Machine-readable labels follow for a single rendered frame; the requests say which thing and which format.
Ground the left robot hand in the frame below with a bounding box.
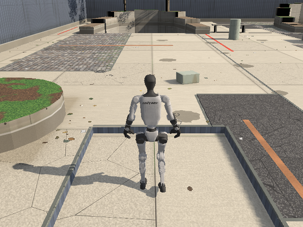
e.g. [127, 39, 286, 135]
[124, 129, 134, 139]

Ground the right robot hand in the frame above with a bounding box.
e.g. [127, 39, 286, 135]
[170, 128, 181, 138]

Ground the right robot foot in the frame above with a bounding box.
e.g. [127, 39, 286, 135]
[158, 182, 166, 192]

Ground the left robot upper arm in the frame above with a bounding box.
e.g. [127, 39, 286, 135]
[128, 95, 141, 121]

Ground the right robot upper arm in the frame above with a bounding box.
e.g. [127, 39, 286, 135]
[160, 95, 174, 121]

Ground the right robot forearm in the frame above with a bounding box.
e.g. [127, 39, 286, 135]
[170, 113, 179, 130]

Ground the robot right thigh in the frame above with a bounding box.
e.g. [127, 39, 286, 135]
[157, 131, 168, 161]

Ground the left robot forearm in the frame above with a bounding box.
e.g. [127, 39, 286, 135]
[125, 114, 133, 131]

